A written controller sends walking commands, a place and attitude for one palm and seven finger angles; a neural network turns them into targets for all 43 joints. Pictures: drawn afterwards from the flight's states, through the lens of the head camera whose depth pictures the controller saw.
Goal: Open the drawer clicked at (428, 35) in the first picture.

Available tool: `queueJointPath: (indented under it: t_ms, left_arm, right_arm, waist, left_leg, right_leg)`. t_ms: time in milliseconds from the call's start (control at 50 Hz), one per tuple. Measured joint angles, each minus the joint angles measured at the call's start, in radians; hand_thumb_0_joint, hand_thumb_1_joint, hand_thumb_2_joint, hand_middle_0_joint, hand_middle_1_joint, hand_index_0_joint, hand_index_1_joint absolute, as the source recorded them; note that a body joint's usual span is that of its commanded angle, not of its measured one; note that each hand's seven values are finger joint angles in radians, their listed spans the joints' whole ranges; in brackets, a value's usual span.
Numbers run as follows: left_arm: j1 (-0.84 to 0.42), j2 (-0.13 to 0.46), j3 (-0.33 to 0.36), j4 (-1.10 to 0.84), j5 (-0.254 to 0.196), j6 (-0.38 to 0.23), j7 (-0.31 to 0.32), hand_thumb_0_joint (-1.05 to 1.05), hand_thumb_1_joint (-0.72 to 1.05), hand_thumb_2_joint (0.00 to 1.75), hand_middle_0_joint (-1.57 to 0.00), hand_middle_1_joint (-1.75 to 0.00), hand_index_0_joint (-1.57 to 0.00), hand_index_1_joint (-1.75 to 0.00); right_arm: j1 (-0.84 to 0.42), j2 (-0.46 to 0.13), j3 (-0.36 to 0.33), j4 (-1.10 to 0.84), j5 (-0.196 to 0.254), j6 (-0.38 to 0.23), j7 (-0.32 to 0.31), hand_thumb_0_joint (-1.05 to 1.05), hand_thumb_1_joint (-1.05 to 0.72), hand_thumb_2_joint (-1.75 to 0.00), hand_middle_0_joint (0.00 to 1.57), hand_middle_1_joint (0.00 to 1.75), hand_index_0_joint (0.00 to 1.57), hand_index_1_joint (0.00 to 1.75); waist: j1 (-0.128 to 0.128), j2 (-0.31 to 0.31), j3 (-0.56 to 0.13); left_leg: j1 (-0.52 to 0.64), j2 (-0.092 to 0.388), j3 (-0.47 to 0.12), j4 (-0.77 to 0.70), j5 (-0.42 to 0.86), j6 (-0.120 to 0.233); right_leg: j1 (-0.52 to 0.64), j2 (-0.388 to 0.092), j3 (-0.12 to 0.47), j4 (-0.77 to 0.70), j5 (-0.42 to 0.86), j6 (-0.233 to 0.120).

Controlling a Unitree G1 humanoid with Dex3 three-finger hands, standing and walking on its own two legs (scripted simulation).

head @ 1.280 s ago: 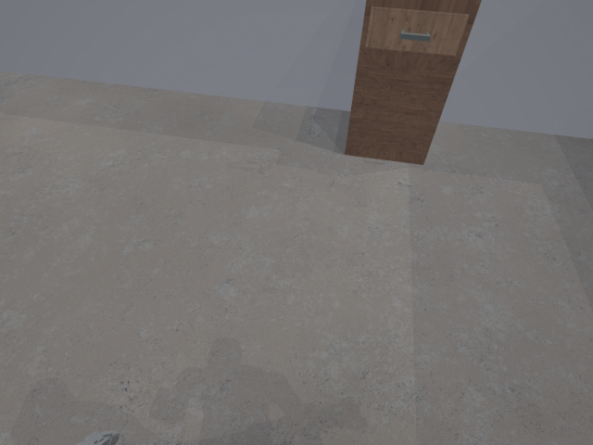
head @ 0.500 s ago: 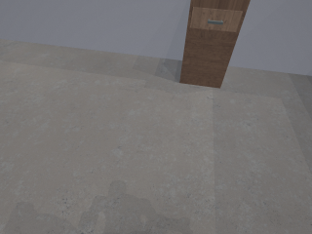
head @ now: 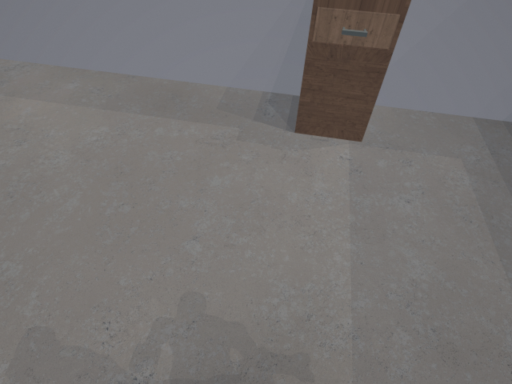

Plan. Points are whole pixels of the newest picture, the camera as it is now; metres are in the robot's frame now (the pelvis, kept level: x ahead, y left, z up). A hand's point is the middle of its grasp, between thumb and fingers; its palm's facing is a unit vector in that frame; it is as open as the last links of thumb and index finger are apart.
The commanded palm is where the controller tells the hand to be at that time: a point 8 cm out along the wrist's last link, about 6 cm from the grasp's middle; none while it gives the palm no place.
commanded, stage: look at it before walking up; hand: left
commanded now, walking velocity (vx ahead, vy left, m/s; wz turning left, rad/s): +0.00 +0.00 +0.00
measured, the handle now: (354, 31) +1.68 -0.39 -0.10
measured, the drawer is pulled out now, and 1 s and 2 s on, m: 0.00 0.00 0.00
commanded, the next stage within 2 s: walk to a spot facing it in 0.16 s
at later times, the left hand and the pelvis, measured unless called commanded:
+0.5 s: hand out of the picture +0.07 +0.21 -0.17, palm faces -0.08 -0.96 -0.27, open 7.4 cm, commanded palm none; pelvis +0.03 -0.01 -0.01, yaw -6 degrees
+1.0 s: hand (171, 377) +0.17 +0.17 -0.18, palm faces -0.20 -0.96 -0.18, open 7.4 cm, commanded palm none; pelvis +0.19 -0.02 -0.01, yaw -19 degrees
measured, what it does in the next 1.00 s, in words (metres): walks ahead, turning right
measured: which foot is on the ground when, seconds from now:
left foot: down 0.00-0.56, up 0.58-1.00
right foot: down 0.00-1.00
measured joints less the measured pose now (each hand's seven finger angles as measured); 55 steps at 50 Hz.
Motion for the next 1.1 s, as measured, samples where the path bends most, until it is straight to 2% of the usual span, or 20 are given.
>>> queueJointPath:
  t_ms: [320, 380, 440, 500, 540, 580, 620, 660, 700, 840, 900, 960, 1020, 1040, 1100]
  left_arm:
    - [0.001, 0.001, 0.002, 0.006, -0.001, 0.003, 0.004, 0.01, 0.91, 0.90, -0.21, -0.30, -0.20, -0.29]
    - [0.030, -0.013, 0.007, -0.004, 0.003, 0.020, 0.005, 0.01, 0.91, 0.90, -0.20, -0.30, -0.20, -0.29]
    - [0.081, -0.034, 0.017, -0.023, 0.008, 0.034, -0.009, 0.01, 0.91, 0.90, -0.20, -0.30, -0.20, -0.29]
    - [0.133, -0.062, 0.030, -0.038, 0.011, 0.039, -0.023, 0.01, 0.91, 0.90, -0.20, -0.30, -0.20, -0.29]
    - [0.158, -0.086, 0.037, -0.047, 0.012, 0.037, -0.032, 0.01, 0.91, 0.90, -0.20, -0.30, -0.20, -0.29]
    - [0.176, -0.108, 0.042, -0.059, 0.015, 0.018, -0.037, 0.01, 0.91, 0.90, -0.20, -0.30, -0.20, -0.29]
    - [0.191, -0.131, 0.043, -0.068, 0.009, -0.010, -0.027, 0.01, 0.91, 0.90, -0.20, -0.30, -0.20, -0.29]
    - [0.221, -0.155, 0.041, -0.074, 0.006, -0.028, -0.015, 0.01, 0.91, 0.90, -0.20, -0.30, -0.20, -0.29]
    - [0.255, -0.176, 0.038, -0.070, 0.007, -0.034, -0.008, 0.01, 0.91, 0.90, -0.20, -0.30, -0.20, -0.29]
    - [0.324, -0.213, 0.035, -0.029, 0.013, -0.041, -0.005, 0.01, 0.91, 0.90, -0.21, -0.30, -0.20, -0.29]
    - [0.325, -0.207, 0.042, -0.025, 0.015, -0.043, 0.000, 0.01, 0.90, 0.90, -0.21, -0.30, -0.20, -0.30]
    - [0.319, -0.189, 0.052, -0.029, 0.018, -0.041, 0.006, 0.01, 0.90, 0.90, -0.21, -0.30, -0.20, -0.30]
    - [0.321, -0.167, 0.068, -0.035, 0.014, -0.037, 0.008, 0.01, 0.90, 0.90, -0.21, -0.30, -0.20, -0.30]
    - [0.321, -0.163, 0.075, -0.035, 0.010, -0.033, 0.006, 0.01, 0.90, 0.90, -0.21, -0.30, -0.20, -0.30]
    - [0.259, -0.123, 0.095, -0.029, 0.007, -0.008, -0.002, 0.01, 0.91, 0.90, -0.20, -0.30, -0.20, -0.29]
  right_arm:
    - [-0.016, 0.000, 0.003, -0.002, -0.001, 0.000, -0.004, 0.01, -0.90, -0.90, 0.21, 0.30, 0.21, 0.30]
    - [-0.005, 0.018, 0.002, -0.014, -0.007, 0.008, -0.007, 0.01, -0.90, -0.90, 0.21, 0.30, 0.21, 0.30]
    - [0.026, 0.046, -0.004, -0.040, -0.010, 0.012, -0.006, 0.01, -0.90, -0.90, 0.21, 0.30, 0.21, 0.30]
    - [0.063, 0.073, -0.013, -0.063, -0.011, 0.003, -0.004, 0.01, -0.90, -0.90, 0.21, 0.30, 0.21, 0.30]
    - [0.088, 0.083, -0.019, -0.071, -0.013, -0.003, -0.005, 0.01, -0.90, -0.90, 0.21, 0.30, 0.21, 0.30]
    - [0.117, 0.086, -0.024, -0.072, -0.011, 0.000, -0.006, 0.00, -0.90, -0.90, 0.21, 0.30, 0.21, 0.30]
    - [0.135, 0.088, -0.027, -0.056, -0.009, 0.015, -0.005, 0.01, -0.90, -0.90, 0.21, 0.30, 0.21, 0.30]
    - [0.134, 0.091, -0.031, -0.042, -0.010, 0.026, -0.002, 0.01, -0.90, -0.90, 0.21, 0.30, 0.21, 0.30]
    - [0.119, 0.097, -0.037, -0.050, -0.013, 0.025, 0.002, 0.01, -0.90, -0.90, 0.21, 0.30, 0.21, 0.30]
    - [0.039, 0.126, -0.055, -0.135, -0.010, 0.007, 0.015, 0.01, -0.90, -0.90, 0.20, 0.30, 0.20, 0.30]
    - [0.006, 0.137, -0.056, -0.159, -0.009, 0.002, 0.020, 0.01, -0.90, -0.90, 0.20, 0.30, 0.20, 0.30]
    - [-0.022, 0.146, -0.052, -0.177, -0.005, -0.006, 0.022, 0.01, -0.90, -0.90, 0.20, 0.30, 0.20, 0.30]
    - [-0.037, 0.153, -0.040, -0.198, -0.006, -0.032, 0.016, 0.01, -0.90, -0.90, 0.20, 0.30, 0.20, 0.30]
    - [-0.040, 0.151, -0.037, -0.208, -0.011, -0.047, 0.011, 0.01, -0.90, -0.90, 0.20, 0.30, 0.20, 0.30]
    - [-0.030, 0.173, -0.027, -0.211, -0.016, -0.064, -0.001, 0.01, -0.90, -0.90, 0.21, 0.30, 0.21, 0.30]
  waist:
    - [0.007, 0.002, 0.000]
    - [0.017, 0.002, -0.015]
    - [0.022, -0.001, -0.029]
    - [0.028, 0.004, -0.024]
    - [0.027, 0.017, -0.013]
    - [0.021, 0.040, -0.001]
    - [0.027, 0.055, 0.003]
    - [0.042, 0.055, 0.004]
    - [0.045, 0.047, 0.004]
    - [0.037, 0.021, 0.001]
    - [0.049, 0.015, 0.006]
    - [0.066, 0.005, 0.011]
    - [0.073, -0.008, 0.009]
    - [0.068, -0.001, 0.006]
    - [0.056, -0.035, 0.025]
  left_leg:
    - [0.015, 0.000, 0.003, -0.012, -0.006, 0.000]
    - [0.007, 0.007, 0.024, 0.020, -0.034, -0.002]
    - [0.002, 0.017, 0.056, 0.062, -0.077, -0.003]
    - [0.013, 0.038, 0.096, 0.098, -0.122, -0.010]
    - [0.021, 0.060, 0.118, 0.131, -0.155, -0.023]
    - [-0.013, 0.095, 0.122, 0.248, -0.215, -0.028]
    - [-0.110, 0.102, 0.083, 0.477, -0.286, -0.025]
    - [-0.204, 0.092, 0.062, 0.646, -0.265, -0.026]
    - [-0.285, 0.092, 0.061, 0.711, -0.202, -0.038]
    - [-0.453, 0.119, 0.050, 0.617, -0.024, -0.070]
    - [-0.459, 0.121, 0.047, 0.519, 0.006, -0.069]
    - [-0.414, 0.105, 0.055, 0.389, -0.006, -0.055]
    - [-0.297, 0.079, 0.073, 0.214, 0.000, -0.034]
    - [-0.275, 0.086, 0.075, 0.196, 0.032, -0.018]
    - [-0.247, 0.090, 0.133, 0.281, -0.042, 0.012]
  right_leg:
    - [0.012, -0.001, 0.003, -0.008, -0.007, 0.001]
    - [-0.010, 0.007, 0.024, 0.034, -0.030, -0.001]
    - [-0.048, 0.016, 0.048, 0.121, -0.107, -0.014]
    - [-0.104, 0.012, 0.007, 0.257, -0.211, -0.017]
    - [-0.117, 0.009, -0.037, 0.276, -0.233, -0.018]
    - [-0.103, 0.021, -0.072, 0.233, -0.127, -0.037]
    - [-0.098, 0.040, -0.084, 0.253, -0.138, -0.065]
    - [-0.066, 0.054, -0.069, 0.214, -0.156, -0.079]
    - [-0.028, 0.060, -0.046, 0.146, -0.135, -0.076]
    - [0.075, 0.061, 0.043, -0.021, -0.090, -0.066]
    - [0.110, 0.059, 0.074, -0.041, -0.108, -0.054]
    - [0.141, 0.051, 0.103, -0.029, -0.151, -0.037]
    - [0.138, 0.044, 0.140, 0.071, -0.238, -0.018]
    - [0.095, 0.055, 0.135, 0.186, -0.277, -0.023]
    - [-0.098, 0.045, 0.079, 0.651, -0.301, -0.039]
